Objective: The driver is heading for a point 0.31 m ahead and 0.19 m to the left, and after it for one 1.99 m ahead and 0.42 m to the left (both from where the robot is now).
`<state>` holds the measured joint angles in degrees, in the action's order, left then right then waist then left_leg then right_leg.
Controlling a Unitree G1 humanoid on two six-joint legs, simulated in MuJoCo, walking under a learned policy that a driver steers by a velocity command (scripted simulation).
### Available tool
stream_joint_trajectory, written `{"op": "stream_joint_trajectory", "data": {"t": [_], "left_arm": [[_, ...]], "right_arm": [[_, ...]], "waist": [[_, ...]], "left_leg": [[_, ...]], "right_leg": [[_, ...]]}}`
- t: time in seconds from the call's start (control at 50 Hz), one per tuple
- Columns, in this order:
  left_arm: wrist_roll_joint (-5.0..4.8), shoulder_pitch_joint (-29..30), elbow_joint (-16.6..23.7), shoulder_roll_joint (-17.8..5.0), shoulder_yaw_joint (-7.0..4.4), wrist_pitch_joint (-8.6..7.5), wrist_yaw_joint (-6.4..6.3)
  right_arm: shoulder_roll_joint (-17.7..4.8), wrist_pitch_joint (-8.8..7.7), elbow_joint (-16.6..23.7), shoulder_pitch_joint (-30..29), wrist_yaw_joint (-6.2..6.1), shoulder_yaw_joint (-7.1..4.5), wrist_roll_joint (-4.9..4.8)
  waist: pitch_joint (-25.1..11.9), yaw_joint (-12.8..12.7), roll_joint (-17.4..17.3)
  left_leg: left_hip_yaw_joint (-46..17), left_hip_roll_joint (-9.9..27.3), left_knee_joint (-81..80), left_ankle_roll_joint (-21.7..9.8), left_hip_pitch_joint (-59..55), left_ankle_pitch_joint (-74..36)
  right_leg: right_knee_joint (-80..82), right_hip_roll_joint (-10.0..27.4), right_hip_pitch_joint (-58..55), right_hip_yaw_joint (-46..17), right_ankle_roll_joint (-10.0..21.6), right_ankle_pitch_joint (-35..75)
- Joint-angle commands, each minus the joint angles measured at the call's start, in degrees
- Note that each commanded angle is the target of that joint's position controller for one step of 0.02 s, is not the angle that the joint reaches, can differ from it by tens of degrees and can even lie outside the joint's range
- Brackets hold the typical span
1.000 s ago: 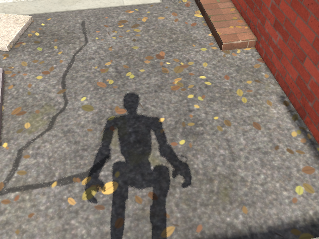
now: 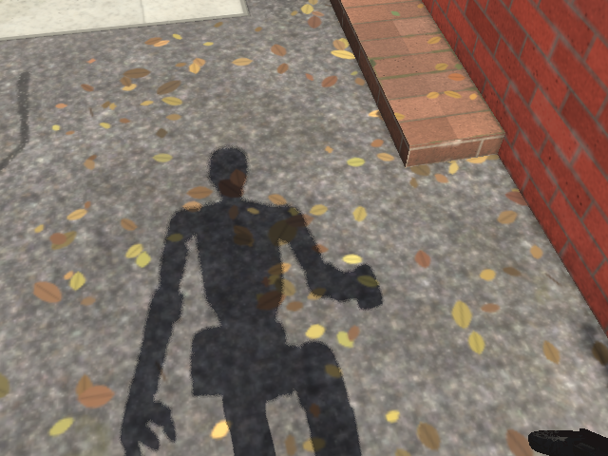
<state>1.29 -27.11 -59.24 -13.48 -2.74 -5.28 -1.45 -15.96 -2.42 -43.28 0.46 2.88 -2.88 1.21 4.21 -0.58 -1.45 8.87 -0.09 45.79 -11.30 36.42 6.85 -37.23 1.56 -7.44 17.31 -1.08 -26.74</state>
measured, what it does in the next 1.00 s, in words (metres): walks ahead, turning left: left foot, then right foot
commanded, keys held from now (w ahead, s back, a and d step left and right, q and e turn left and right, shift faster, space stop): w+q+shift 0.16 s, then q+shift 0.22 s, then shift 0.62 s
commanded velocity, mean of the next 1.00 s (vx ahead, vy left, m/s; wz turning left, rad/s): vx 0.39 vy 0.00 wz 0.56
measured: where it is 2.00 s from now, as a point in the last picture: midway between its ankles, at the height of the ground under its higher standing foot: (321, 454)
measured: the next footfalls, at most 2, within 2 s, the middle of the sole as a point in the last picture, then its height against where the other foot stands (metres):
left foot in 0.02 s outside the picture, level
right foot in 0.40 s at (333, 380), level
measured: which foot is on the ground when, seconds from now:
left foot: up 0.00-0.00, down 0.02-0.40, up 0.42-0.78, down 0.80-1.00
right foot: down 0.00-0.00, up 0.02-0.38, down 0.40-0.80, up 0.82-1.00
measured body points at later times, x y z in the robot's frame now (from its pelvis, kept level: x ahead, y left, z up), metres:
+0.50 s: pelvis +0.40 -0.01 +0.02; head +0.46 +0.01 +0.46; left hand +0.47 +0.29 -0.07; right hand +0.60 -0.26 -0.10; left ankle +0.24 +0.03 -0.59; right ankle +0.57 -0.06 -0.70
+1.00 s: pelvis +0.44 +0.00 +0.04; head +0.44 +0.02 +0.49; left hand +0.37 +0.26 -0.09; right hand +0.69 -0.11 -0.06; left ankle +0.41 +0.10 -0.70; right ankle +0.52 -0.10 -0.68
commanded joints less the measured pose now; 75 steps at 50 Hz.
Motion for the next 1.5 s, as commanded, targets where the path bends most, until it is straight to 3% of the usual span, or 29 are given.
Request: {"op": "stream_joint_trajectory", "data": {"t": [0.02, 0.04, 0.06, 0.1, 0.14, 0.2, 0.28, 0.32, 0.36, 0.38, 0.4, 0.42, 0.44, 0.48, 0.5, 0.54, 0.62, 0.72, 0.78, 0.8, 0.82, 0.84, 0.9, 0.96, 1.04, 1.08, 1.1, 1.14, 1.5], "left_arm": [[-0.25, 16.7, 9.8, -9.9, -2.13, -0.1, 0.57], [0.07, 10.1, 17.0, -5.2, -0.12, -1.09, 1.0], [0.1, 13.5, 19.9, -7.0, 0.2, -2.34, 1.14], [0.91, 17.2, 20.0, -7.5, 0.42, -2.52, 1.24], [2.86, 15.3, 19.5, -6.2, 1.14, 0.1, 1.56], [2.01, 21.8, 23.1, -6.5, 1.41, 2.01, 1.57], [0.25, 26.5, 26.0, -2.6, 2.94, 1.19, 1.9], [-0.15, 25.6, 26.3, -4.2, 2.47, 1.21, 1.24], [-0.26, 18.3, 24.7, -8.1, 1.13, 0.74, 0.04], [-0.05, 10.0, 22.3, -10.2, 0.27, 0.08, -0.36], [1.03, 3.4, 20.5, -12.5, -0.23, -0.58, -0.51], [2.53, 2.7, 22.7, -13.4, 0.03, -0.31, 0.37], [1.31, 7.5, 23.7, -13.9, -1.25, 0.03, 0.49], [0.41, 16.9, 25.5, -4.3, 1.31, 0.97, -0.02], [0.66, 15.8, 24.3, -4.0, 1.64, 1.15, -0.11], [0.18, 12.5, 21.4, -6.6, 0.81, 1.11, -0.03], [0.57, 13.1, 20.1, -8.2, 0.31, 1.01, 0.91], [0.35, 14.1, 19.9, -9.2, 0.04, 3.08, 1.74], [-0.29, 11.9, 19.1, -9.6, -0.15, 5.29, 1.73], [0.08, 9.7, 18.5, -8.3, 0.04, 5.85, 1.75], [0.31, 6.5, 19.7, -4.1, 0.83, 6.15, 2.13], [0.06, 7.9, 20.3, -5.1, 0.75, 7.18, 1.2], [-0.88, 8.2, 18.2, -6.3, 0.08, 7.96, 1.56], [-0.5, 7.9, 16.7, -5.4, 0.28, 7.5, 1.59], [-1.12, 8.3, 15.9, -3.1, 1.19, 7.32, 0.74], [0.18, 8.5, 16.0, -6.0, 0.97, 6.41, 0.07], [-0.53, 12.2, 15.6, -9.1, 0.07, 6.32, 0.21], [-0.53, 12.9, 15.8, -5.8, 0.92, 5.76, 0.96], [-0.79, 12.4, 8.5, -5.3, 0.99, 5.25, -0.02]], "right_arm": [[-10.1, 2.25, -7.4, 31.0, -1.08, -4.54, -2.37], [-16.8, 2.73, -4.0, 23.9, -1.08, -4.65, -0.56], [-16.2, 3.03, -2.6, 25.9, -2.11, -4.83, 0.49], [-10.1, 1.94, -4.3, 23.6, -3.54, -3.67, 0.8], [-9.5, 0.2, -3.1, 19.1, -3.65, -2.97, 0.22], [-10.2, -2.05, -1.8, 17.2, -3.05, -2.76, -1.37], [-11.0, -1.16, -2.2, 19.8, -2.18, -3.88, -2.19], [-10.8, -0.48, -2.0, 21.2, -2.25, -4.18, -2.08], [-11.9, -0.38, 0.0, 18.0, -2.91, -4.71, -1.47], [-11.5, -0.48, 1.3, 15.9, -3.02, -4.67, -1.76], [-5.5, -0.44, 2.7, 17.8, -3.23, -3.37, -2.4], [-2.6, 0.26, 4.2, 28.1, -4.55, -2.47, -3.76], [-5.8, 0.75, 4.0, 32.4, -4.93, -2.57, -2.48], [-7.6, 2.38, 3.7, 23.4, -3.6, -2.78, 0.21], [-7.1, 2.97, 4.8, 20.5, -2.64, -2.68, 0.43], [-5.0, 4.59, 5.5, 19.6, -1.55, -1.98, 0.54], [-3.7, 5.47, 6.5, 18.4, -1.73, -0.85, 0.47], [-3.4, 6.28, 7.4, 13.3, -1.46, 0.71, -0.13], [-2.5, 5.57, 6.3, 14.1, -1.77, 1.46, 0.17], [-3.2, 5.06, 6.5, 13.7, -1.88, 1.67, 0.52], [-6.9, 4.53, 7.6, 13.0, -2.25, 1.45, 1.44], [-10.0, 4.18, 8.7, 10.0, -2.93, 0.62, 0.68], [-3.9, 2.97, 6.9, 4.9, -3.38, 2.14, 0.64], [-3.2, 2.27, 5.6, 7.3, -3.72, 2.23, -0.12], [-3.9, 2.69, 3.5, 9.0, -4.17, 1.64, -0.78], [-1.8, 2.34, 3.2, 10.7, -4.28, 2.17, -0.81], [-1.2, 2.55, 2.9, 12.3, -3.88, 1.96, -1.12], [-3.2, 3.04, 1.1, 10.7, -3.87, 1.27, -0.65], [-3.3, 2.53, -10.3, 13.5, -4.45, 0.51, -0.84]], "waist": [[-11.2, 19.3, -9.4], [-17.0, 7.2, -17.1], [-20.1, 9.6, -10.5], [-3.4, 4.8, 4.2], [0.0, -0.7, 4.8], [3.0, -2.2, 4.3], [-2.5, 1.8, 0.6], [-5.7, 2.6, -1.8], [-9.2, -1.7, -2.8], [-12.2, -6.3, -0.9], [-17.8, -6.8, 6.3], [-26.5, -1.0, 13.9], [-34.0, 0.6, 16.7], [-19.9, 1.3, 7.4], [-16.3, 1.0, 6.5], [-12.4, 1.4, 7.3], [-13.7, 3.5, 7.8], [-11.5, 2.2, 12.3], [-8.5, 2.0, 9.7], [-6.5, 1.6, 6.1], [-7.6, -0.9, -8.6], [-3.6, 0.2, -12.3], [-1.8, -3.0, -8.0], [-6.0, -1.7, -6.0], [-7.7, -1.4, -5.5], [-8.3, -0.2, -1.9], [-4.7, 3.1, 5.9], [-3.3, 1.2, 5.0], [-2.4, 0.3, 1.4]], "left_leg": [[-10.9, -1.8, -9.9, -6.3, -50.9, 1.4], [-41.2, 10.9, -14.3, -14.7, -58.0, -4.0], [-57.1, 16.0, -27.0, -18.2, -61.8, 14.8], [-51.5, 14.1, -30.4, -12.5, -43.3, 15.8], [-40.9, 8.3, -30.4, -10.3, -28.8, 5.9], [-31.2, 2.7, -32.9, -8.8, -16.7, -18.0], [-22.8, -4.7, -25.4, -0.1, -15.7, -36.4], [-26.0, -5.0, -20.1, 3.3, -19.3, -35.0], [-29.5, -5.1, -7.8, 6.4, -21.9, -33.2], [-28.2, -6.6, 3.9, 8.1, -20.8, -28.0], [-22.9, -9.7, 20.3, 9.3, -13.9, 10.5], [-17.9, -12.2, 35.7, 9.5, -5.7, 37.5], [-17.7, -8.6, 43.2, 9.8, -3.4, 28.9], [-14.6, -4.6, 37.4, 11.1, -2.5, 19.5], [-14.9, -3.7, 34.8, 11.6, -2.2, 19.8], [-14.7, -3.5, 29.1, 11.8, -6.1, 19.6], [-13.7, -3.9, 20.4, 11.2, -9.5, 16.5], [-9.4, -2.7, 0.9, 10.9, -20.6, 14.7], [-7.4, -3.3, -15.9, 9.1, -29.6, 11.2], [-12.0, -0.6, -23.3, 7.9, -31.8, 9.3], [-30.9, 14.5, -31.6, 5.3, -33.4, 6.6], [-36.6, 21.4, -35.4, -0.6, -18.4, 5.4], [-24.2, 11.5, -33.5, 0.7, -13.8, 0.1], [-20.5, 9.6, -27.9, 0.8, -23.0, -16.0], [-21.2, 8.7, -23.1, 2.4, -25.6, -12.8], [-21.4, 6.8, -21.9, 6.5, -20.3, -5.0], [-16.6, 1.7, -23.3, 7.8, -20.6, 2.0], [-16.0, 1.6, -22.6, 8.5, -25.1, 2.3], [-17.7, 3.2, -27.1, 9.2, -23.7, 3.7]], "right_leg": [[-52.3, -1.7, 37.1, -4.1, 1.7, 14.1], [-64.6, -4.1, 52.8, -12.8, 0.3, -2.5], [-61.4, -3.7, 60.9, -21.8, 0.8, -0.7], [-48.3, 1.9, 60.6, -22.8, 1.2, 3.5], [-40.7, 3.8, 52.1, -22.6, 0.1, 3.5], [-24.4, 3.7, 43.6, -18.6, -2.8, 7.5], [-0.8, -3.7, 27.9, -13.6, -0.8, 30.7], [5.2, -6.1, 22.3, -15.3, 0.1, 33.3], [10.6, -6.3, 14.2, -18.8, 0.2, 34.5], [14.1, -3.3, 6.4, -20.3, 0.8, 40.3], [10.2, 9.2, -5.0, -27.5, 3.1, 58.3], [1.4, 28.3, -13.8, -44.4, 8.7, 90.2], [6.2, 30.7, -12.2, -54.6, 16.2, 77.0], [13.1, 19.1, 5.5, -40.8, 14.6, 50.9], [14.2, 16.6, 9.5, -36.0, 13.8, 50.9], [16.3, 14.2, 16.6, -30.2, 13.1, 56.4], [17.7, 14.0, 20.3, -25.1, 14.0, 58.7], [19.7, 11.1, 26.6, -20.4, 12.4, 36.5], [17.1, 10.3, 30.7, -20.8, 9.6, 20.1], [15.1, 8.8, 33.3, -20.3, 6.3, 14.7], [2.4, 2.8, 36.5, -14.6, 2.1, 2.0], [-2.2, -1.8, 34.6, -15.4, 0.8, -5.2], [-7.2, -0.9, 25.7, -18.2, 1.2, 3.5], [-3.9, -1.6, 24.9, -17.3, 1.0, 3.4], [14.4, -2.5, 17.8, -16.3, 1.2, 12.6], [17.9, 3.9, 11.0, -23.2, 1.9, 20.9], [16.1, 4.7, 17.8, -24.6, 3.3, 20.8], [18.7, 4.4, 23.1, -24.7, 3.4, 14.8], [21.0, 3.2, 20.9, -24.4, 4.1, 9.6]]}}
